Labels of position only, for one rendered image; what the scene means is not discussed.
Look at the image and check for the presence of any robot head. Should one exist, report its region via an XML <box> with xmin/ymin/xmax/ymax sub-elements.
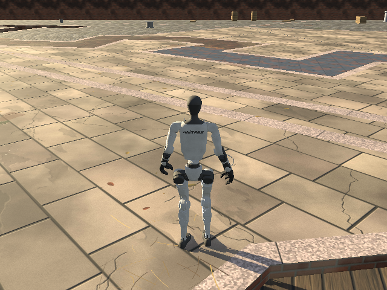
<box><xmin>184</xmin><ymin>95</ymin><xmax>204</xmax><ymax>124</ymax></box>

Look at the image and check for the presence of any left robot forearm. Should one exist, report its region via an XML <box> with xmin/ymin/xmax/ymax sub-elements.
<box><xmin>161</xmin><ymin>145</ymin><xmax>171</xmax><ymax>166</ymax></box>

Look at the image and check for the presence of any left robot hand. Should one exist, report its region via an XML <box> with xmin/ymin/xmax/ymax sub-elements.
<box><xmin>159</xmin><ymin>163</ymin><xmax>173</xmax><ymax>175</ymax></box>

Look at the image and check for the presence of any robot left upper arm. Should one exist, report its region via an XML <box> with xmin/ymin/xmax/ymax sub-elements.
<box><xmin>164</xmin><ymin>121</ymin><xmax>181</xmax><ymax>154</ymax></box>

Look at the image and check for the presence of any right robot forearm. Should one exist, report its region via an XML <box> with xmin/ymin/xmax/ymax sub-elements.
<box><xmin>218</xmin><ymin>146</ymin><xmax>232</xmax><ymax>172</ymax></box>

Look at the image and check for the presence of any right robot hand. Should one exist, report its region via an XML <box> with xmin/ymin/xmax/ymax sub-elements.
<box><xmin>220</xmin><ymin>169</ymin><xmax>234</xmax><ymax>185</ymax></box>

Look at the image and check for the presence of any left robot foot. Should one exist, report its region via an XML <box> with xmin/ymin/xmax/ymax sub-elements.
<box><xmin>179</xmin><ymin>233</ymin><xmax>191</xmax><ymax>248</ymax></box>

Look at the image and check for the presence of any robot right upper arm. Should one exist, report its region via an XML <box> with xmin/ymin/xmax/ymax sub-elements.
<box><xmin>206</xmin><ymin>122</ymin><xmax>223</xmax><ymax>156</ymax></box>

